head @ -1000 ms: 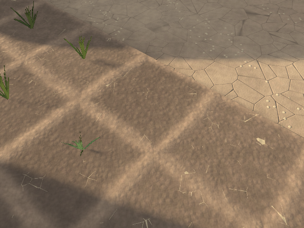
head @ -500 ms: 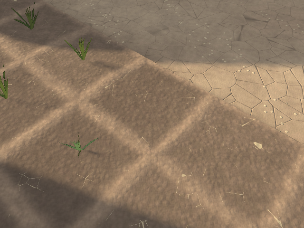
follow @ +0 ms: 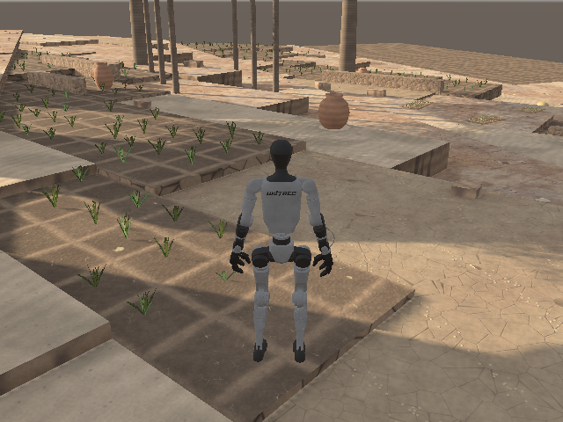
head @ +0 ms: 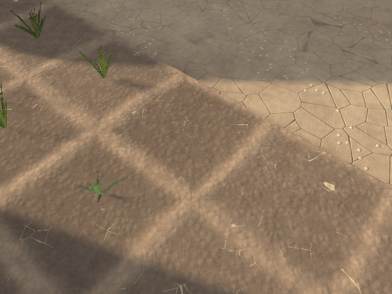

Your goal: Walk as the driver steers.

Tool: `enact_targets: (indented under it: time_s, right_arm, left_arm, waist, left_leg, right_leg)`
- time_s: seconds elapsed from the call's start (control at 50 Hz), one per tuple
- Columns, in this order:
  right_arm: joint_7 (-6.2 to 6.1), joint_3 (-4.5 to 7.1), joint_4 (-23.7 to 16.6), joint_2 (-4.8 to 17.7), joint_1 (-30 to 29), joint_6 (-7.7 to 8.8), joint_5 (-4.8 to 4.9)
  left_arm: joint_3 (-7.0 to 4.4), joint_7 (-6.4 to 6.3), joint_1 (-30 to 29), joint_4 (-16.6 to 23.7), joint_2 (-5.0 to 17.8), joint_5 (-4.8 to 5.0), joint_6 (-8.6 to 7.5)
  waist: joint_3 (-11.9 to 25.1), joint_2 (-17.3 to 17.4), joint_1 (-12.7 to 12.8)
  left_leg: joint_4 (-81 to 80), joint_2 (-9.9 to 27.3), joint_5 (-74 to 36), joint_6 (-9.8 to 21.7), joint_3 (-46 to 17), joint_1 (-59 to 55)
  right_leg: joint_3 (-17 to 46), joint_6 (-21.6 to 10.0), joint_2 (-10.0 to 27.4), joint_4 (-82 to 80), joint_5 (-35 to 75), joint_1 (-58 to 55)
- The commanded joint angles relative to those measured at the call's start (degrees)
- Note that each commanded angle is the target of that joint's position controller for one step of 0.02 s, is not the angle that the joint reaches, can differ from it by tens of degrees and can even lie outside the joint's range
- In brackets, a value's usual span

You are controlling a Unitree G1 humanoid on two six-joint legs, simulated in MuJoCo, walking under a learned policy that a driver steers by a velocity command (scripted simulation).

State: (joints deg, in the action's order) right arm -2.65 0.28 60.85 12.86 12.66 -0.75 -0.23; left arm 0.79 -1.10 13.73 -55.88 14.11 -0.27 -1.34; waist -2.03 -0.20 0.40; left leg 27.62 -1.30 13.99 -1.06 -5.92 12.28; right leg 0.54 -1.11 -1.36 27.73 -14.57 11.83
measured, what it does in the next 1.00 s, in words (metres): stands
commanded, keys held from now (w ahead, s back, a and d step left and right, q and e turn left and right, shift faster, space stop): no key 0.98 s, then w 0.02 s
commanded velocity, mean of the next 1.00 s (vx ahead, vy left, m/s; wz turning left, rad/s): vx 0.00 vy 0.00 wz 0.00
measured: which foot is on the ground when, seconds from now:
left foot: down 0.00-1.00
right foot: down 0.00-1.00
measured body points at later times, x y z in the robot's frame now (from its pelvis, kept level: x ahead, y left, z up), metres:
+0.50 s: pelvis +0.00 +0.00 +0.00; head +0.02 +0.00 +0.45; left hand +0.03 +0.24 -0.15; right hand +0.02 -0.25 -0.16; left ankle +0.01 +0.13 -0.74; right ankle +0.00 -0.11 -0.74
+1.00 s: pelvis +0.01 -0.01 +0.00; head +0.02 -0.01 +0.45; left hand +0.02 +0.23 -0.15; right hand +0.01 -0.24 -0.16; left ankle +0.01 +0.13 -0.74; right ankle +0.00 -0.11 -0.74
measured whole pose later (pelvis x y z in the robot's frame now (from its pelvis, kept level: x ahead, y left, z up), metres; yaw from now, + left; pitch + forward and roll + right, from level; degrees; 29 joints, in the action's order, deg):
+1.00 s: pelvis +0.01 -0.01 +0.00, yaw +0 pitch -1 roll +0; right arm -3.0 -0.7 63.9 10.9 15.9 0.0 0.0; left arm 0.4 -1.6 17.0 -59.9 11.0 0.1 -1.1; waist -2.0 0.1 0.4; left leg 27.1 -0.7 14.4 -1.5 -5.6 11.9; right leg 0.6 -1.6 -1.7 27.5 -15.0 11.7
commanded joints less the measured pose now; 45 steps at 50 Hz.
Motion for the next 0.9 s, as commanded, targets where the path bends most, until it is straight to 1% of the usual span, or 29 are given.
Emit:
enact_targets:
  time_s: [0.02,0.2,0.42,0.9]
  right_arm:
    - [-0.20,0.82,-0.74,6.05,1.64,0.43,0.00]
    - [-0.16,0.35,0.84,5.46,2.52,0.62,0.00]
    - [-0.29,0.01,1.82,4.81,3.73,0.63,0.06]
    - [-0.50,-0.15,2.30,3.48,6.40,0.89,0.19]
  left_arm:
    - [-1.18,-0.18,1.74,1.53,6.11,0.06,-0.44]
    - [-1.08,-0.26,3.17,0.22,5.26,0.16,-0.34]
    - [-1.05,-0.30,4.58,-0.99,4.29,0.23,-0.27]
    - [-1.29,-0.60,6.59,-2.70,2.64,0.37,-0.09]
  waist:
    - [-0.01,0.32,0.00]
    - [-0.27,0.27,-0.10]
    - [-0.64,0.18,-0.13]
    - [-1.33,0.17,-0.03]
  left_leg:
    - [-4.00,1.27,-6.89,1.97,-0.65,-0.50]
    - [-4.09,1.13,-6.99,1.74,-0.22,-0.24]
    - [-4.15,1.06,-6.98,1.55,0.19,-0.07]
    - [-4.33,0.98,-6.64,1.38,0.74,0.52]
  right_leg:
    - [2.75,-1.26,2.65,-6.38,1.99,2.07]
    - [2.67,-1.34,2.52,-6.18,3.07,1.76]
    - [2.72,-1.50,2.46,-6.27,3.78,1.62]
    - [2.64,-1.64,2.30,-6.24,4.24,1.34]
